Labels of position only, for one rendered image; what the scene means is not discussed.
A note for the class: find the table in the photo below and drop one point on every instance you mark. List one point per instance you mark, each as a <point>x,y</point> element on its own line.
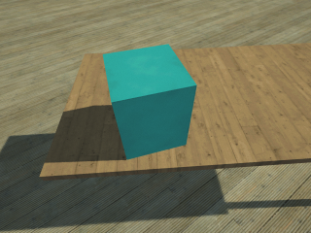
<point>252,107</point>

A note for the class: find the carton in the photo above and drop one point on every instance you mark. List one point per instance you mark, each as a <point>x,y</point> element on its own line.
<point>152,96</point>

